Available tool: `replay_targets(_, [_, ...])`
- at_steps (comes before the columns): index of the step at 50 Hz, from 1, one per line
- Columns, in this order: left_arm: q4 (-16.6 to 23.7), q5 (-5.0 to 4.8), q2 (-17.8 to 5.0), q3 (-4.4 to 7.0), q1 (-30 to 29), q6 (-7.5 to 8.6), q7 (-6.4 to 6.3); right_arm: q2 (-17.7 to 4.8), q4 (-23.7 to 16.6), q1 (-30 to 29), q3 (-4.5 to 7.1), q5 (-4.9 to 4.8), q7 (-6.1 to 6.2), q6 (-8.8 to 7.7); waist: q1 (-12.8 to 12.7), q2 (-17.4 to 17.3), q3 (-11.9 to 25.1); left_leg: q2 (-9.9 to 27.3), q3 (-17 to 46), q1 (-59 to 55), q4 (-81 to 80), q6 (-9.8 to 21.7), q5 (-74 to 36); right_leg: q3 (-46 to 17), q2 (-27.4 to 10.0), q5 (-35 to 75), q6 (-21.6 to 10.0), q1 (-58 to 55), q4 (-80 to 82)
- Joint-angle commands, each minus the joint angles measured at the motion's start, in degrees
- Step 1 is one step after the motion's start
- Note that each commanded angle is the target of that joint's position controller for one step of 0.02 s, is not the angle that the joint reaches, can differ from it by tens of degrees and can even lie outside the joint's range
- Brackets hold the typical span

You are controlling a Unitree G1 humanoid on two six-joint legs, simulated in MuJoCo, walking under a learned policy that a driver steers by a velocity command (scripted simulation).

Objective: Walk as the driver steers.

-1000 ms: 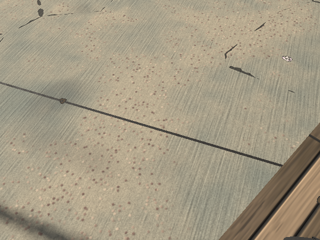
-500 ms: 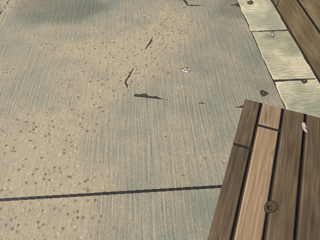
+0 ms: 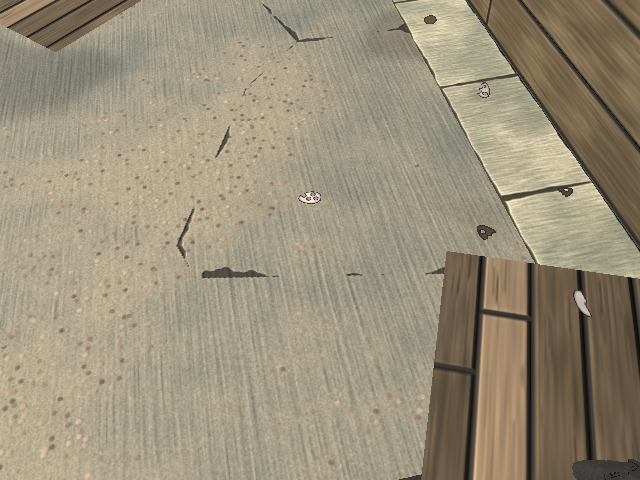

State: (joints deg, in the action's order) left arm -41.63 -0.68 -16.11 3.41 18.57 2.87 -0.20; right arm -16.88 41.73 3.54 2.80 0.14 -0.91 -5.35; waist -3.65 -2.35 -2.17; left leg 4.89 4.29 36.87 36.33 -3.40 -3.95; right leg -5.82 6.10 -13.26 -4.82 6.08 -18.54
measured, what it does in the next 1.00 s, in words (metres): walks ahead, turning left: left foot, then right foot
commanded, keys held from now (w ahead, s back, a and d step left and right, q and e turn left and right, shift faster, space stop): w+q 1.00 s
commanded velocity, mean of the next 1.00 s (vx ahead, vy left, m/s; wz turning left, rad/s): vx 0.50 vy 0.00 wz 0.41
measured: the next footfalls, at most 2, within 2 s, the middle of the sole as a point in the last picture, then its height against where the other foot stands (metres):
left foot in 0.16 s outside the picture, level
right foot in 0.68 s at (365, 421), level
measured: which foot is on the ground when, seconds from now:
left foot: up 0.00-0.14, down 0.16-0.68, up 0.70-1.00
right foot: down 0.00-0.18, up 0.20-0.66, down 0.68-1.00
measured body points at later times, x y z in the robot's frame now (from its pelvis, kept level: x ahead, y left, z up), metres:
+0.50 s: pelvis +0.29 +0.08 +0.00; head +0.32 +0.10 +0.45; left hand +0.45 +0.36 -0.08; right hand +0.37 -0.19 -0.11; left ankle +0.24 +0.14 -0.75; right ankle +0.49 -0.08 -0.69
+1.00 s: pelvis +0.56 +0.11 +0.00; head +0.58 +0.13 +0.45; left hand +0.45 +0.38 -0.12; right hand +0.85 -0.03 -0.09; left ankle +0.60 +0.32 -0.68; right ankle +0.56 -0.01 -0.75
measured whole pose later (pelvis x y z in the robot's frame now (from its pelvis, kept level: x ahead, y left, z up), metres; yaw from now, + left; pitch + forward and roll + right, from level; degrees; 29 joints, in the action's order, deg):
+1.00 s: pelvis +0.56 +0.11 +0.00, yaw +30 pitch +1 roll -2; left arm -46.9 0.2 -16.4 4.2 18.4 5.2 0.3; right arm -18.5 37.5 9.4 3.9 -1.3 -1.0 -1.1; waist -4.3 -2.9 -2.4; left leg 5.8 3.6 39.7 50.3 -0.7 5.4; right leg 7.4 1.9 -13.1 -1.5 2.2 -14.2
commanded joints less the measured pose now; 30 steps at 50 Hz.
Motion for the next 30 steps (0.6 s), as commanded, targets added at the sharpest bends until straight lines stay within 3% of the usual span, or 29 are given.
replay_targets(1, [1.4,-0.05,-9.2,2.37,2.2,0.96,-0.16,-3.9,-4.4,-5.7,0.4,-0.79,-0.89,-1.08,-1.7,7.0,0.0,-1.3,-2.2,-4.8,-4.4,1.5,-4.3,-6.9,-15.4,9.3,-7.8,1.8,5.7])
replay_targets(4, [-0.4,0.14,-10.0,2.66,3.6,0.53,-0.22,-5.0,-5.6,-6.8,0.56,-0.96,-1.65,-1.24,-1.6,7.3,-1.3,-1.5,-2.4,-0.5,-6.3,4.9,3.3,-7.5,-19.3,15.3,-6.9,-6.7,3.2])
replay_targets(6, [-0.8,0.17,-10.6,2.86,2.4,0.14,-0.46,-6.0,-5.0,-3.3,0.98,-1.07,-1.97,-1.21,0.6,8.0,0.1,-3.1,-4.0,-4.5,-7.1,7.2,8.4,-5.5,-19.3,27.4,-5.4,-9.5,-0.8])
replay_targets(7, [-0.6,0.27,-10.8,2.82,1.1,-0.14,-0.61,-7.1,-3.6,1.8,1.73,-0.94,-1.88,-1.17,3.6,7.7,3.5,-5.3,-6.0,-11.9,-8.2,8.7,8.3,-2.9,-17.6,38.3,-4.2,-9.4,-6.7])
replay_targets(8, [-0.1,0.64,-9.8,2.31,0.7,-0.42,-0.9,-9.2,-1.4,9.6,2.84,-0.64,-1.64,-1.04,7.2,5.9,9.3,-5.6,-5.3,-23.7,-7.9,10.6,5.9,0.2,-14.7,43.0,-2.6,-6.3,-17.1])
replay_targets(9, [1.4,2.1,-7.6,1.25,3.1,-0.25,-1.3,-13.3,-0.7,17.3,3.81,-0.5,-1.56,-0.85,8.5,-2.1,16.9,4.2,9.9,-40.5,-6.8,15.5,3.7,3.3,-10.5,26.7,0.1,6.2,-34.7])
replay_targets(10, [2.0,1.68,-3.2,0.03,8.3,0.9,-0.67,-15.1,0.4,19.8,4.27,-1.01,-2.08,-0.57,5.6,-16.1,20.1,13.5,37.2,-55.7,-15.4,23.7,18.2,3.5,-0.9,-15.3,4.3,28.1,-51.1])
replay_targets(11, [2.2,0.47,-7.7,0.48,3.8,2.08,-0.11,-10.0,0.1,19.6,2.95,-2.11,-2.11,-0.46,8.2,-8.9,17.4,13.2,40.4,-55.7,-19.6,21.8,29.3,-2.4,-3.8,-17.1,3.6,35.0,-55.4])
replay_targets(12, [3.9,-0.78,-9.4,0.97,-2.5,2.97,0.37,-8.4,-0.9,16.0,2.49,-1.59,-1.74,-0.18,8.5,-4.6,9.7,11.7,33.1,-48.9,-20.6,19.8,27.1,-1.7,-6.1,-11.8,3.2,37.8,-54.4])
replay_targets(13, [4.6,-0.14,-8.8,0.76,-5.9,3.64,0.33,-8.3,-1.6,13.8,2.37,-0.85,-1.54,0.11,7.9,0.6,6.0,9.5,27.9,-42.4,-21.2,18.8,21.0,-0.7,-7.9,-8.4,3.0,36.8,-51.6])
replay_targets(14, [5.0,0.99,-8.4,0.97,-6.9,3.98,0.24,-7.6,-2.0,12.3,2.14,-0.58,-1.3,0.28,6.4,2.0,3.9,7.8,24.4,-37.7,-21.8,18.7,14.6,-0.4,-9.3,-5.9,3.5,35.2,-47.4])
replay_targets(15, [5.2,1.59,-8.0,1.1,-6.3,3.9,0.2,-6.9,-2.4,11.6,1.8,-0.18,-1.01,0.29,4.8,0.5,4.2,6.0,21.8,-35.1,-22.6,18.4,9.8,-0.4,-10.2,-4.1,4.0,32.0,-44.5])
replay_targets(18, [5.3,1.78,-6.3,0.9,-5.6,2.91,-0.05,-7.3,-2.5,12.0,1.98,-0.81,-0.19,0.46,3.6,-1.6,3.9,4.2,17.5,-30.7,-24.1,19.3,2.2,1.1,-10.2,-2.9,6.6,30.3,-38.0])
replay_targets(20, [6.4,1.75,-5.3,0.56,-9.1,2.5,-0.35,-8.7,-1.9,13.4,2.47,-1.02,0.61,0.71,4.4,-1.2,2.5,3.1,15.3,-28.3,-24.8,19.0,0.3,1.8,-9.6,2.1,8.1,31.1,-31.5])
replay_targets(23, [7.6,1.52,-3.8,0.02,-15.2,2.9,-0.12,-9.1,-0.9,15.6,2.68,-1.4,1.54,1.47,6.5,-1.9,1.7,0.2,12.4,-25.3,-23.9,16.2,1.1,2.0,-7.6,13.1,9.1,27.4,-20.1])
replay_targets(27, [9.1,0.63,-3.9,-0.01,-21.8,3.86,0.91,-9.0,0.6,19.6,2.76,-1.83,2.13,2.5,8.6,-2.3,1.5,0.5,15.2,-26.2,-21.1,14.8,4.1,1.7,-5.1,18.1,8.5,22.9,-11.8])
replay_targets(30, [9.2,0.29,-5.6,0.68,-22.3,4.56,1.39,-8.8,0.7,19.9,2.94,-1.84,2.52,3.25,7.7,-3.5,1.3,2.3,20.0,-31.3,-17.0,14.1,4.7,0.1,-4.7,13.6,7.0,21.3,-7.9])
